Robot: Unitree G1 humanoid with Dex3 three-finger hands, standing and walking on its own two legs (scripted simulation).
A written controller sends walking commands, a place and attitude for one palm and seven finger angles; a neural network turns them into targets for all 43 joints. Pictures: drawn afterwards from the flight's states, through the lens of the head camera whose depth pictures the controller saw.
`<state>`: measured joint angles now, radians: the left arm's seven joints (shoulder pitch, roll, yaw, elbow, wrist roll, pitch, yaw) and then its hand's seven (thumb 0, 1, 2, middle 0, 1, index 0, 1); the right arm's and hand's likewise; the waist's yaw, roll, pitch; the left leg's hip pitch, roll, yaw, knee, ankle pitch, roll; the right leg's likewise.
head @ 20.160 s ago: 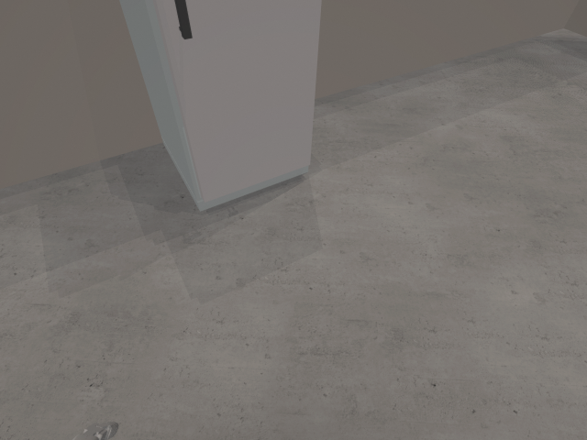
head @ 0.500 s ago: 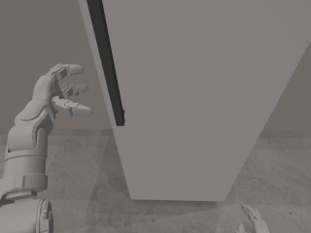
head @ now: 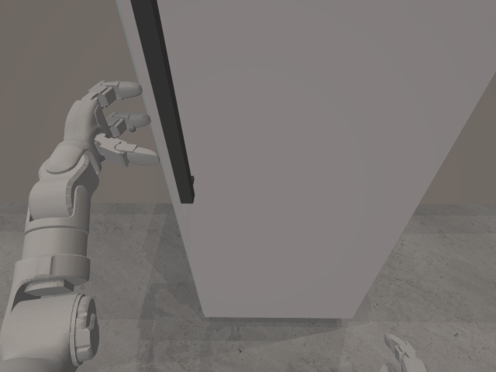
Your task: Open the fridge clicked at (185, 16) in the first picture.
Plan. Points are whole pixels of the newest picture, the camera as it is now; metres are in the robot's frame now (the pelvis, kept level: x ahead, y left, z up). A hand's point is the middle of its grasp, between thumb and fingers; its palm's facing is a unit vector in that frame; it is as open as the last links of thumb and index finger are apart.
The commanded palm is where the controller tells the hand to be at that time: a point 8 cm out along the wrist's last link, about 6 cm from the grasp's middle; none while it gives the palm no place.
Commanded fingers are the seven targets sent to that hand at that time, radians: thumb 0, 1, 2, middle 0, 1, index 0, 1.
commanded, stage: move the hooked fingers beside the handle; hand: left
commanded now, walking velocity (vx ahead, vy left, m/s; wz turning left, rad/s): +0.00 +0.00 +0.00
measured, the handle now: (171, 105) +0.45 +0.15 +0.24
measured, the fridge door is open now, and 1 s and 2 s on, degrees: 0 0 0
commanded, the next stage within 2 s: none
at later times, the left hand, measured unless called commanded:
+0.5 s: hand (136, 141) +0.39 +0.19 +0.21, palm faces +0.08 -1.00 -0.01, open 14.0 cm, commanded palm +0.36 +0.24 +0.22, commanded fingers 0.00 -0.50 0.30 -0.30 -1.20 -0.30 -1.20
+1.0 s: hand (134, 132) +0.40 +0.19 +0.22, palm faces +0.09 -1.00 -0.03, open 14.0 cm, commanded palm +0.37 +0.25 +0.22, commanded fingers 0.00 -0.50 0.30 -0.30 -1.20 -0.30 -1.20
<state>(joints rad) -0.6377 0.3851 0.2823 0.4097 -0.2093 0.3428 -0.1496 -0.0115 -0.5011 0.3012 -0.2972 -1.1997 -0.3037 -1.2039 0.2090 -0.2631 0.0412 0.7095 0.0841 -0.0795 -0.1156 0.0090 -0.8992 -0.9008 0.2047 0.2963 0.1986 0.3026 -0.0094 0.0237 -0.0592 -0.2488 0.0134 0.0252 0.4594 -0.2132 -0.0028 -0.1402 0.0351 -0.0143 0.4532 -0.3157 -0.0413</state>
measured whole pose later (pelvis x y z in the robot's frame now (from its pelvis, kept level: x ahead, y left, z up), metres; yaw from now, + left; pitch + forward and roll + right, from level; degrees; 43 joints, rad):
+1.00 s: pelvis -0.01 +0.00 +0.00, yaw +0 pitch +0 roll +0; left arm -0.66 0.39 0.26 0.47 -0.19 0.29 -0.12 -0.01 -0.50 0.30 -0.30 -1.20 -0.30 -1.20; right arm 0.23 -0.27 0.03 0.71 0.08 -0.08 -0.12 0.01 -0.90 -0.90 0.20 0.30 0.20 0.30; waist -0.02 0.03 -0.04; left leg -0.25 0.02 0.02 0.44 -0.19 -0.01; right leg -0.13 0.04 -0.02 0.43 -0.29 -0.05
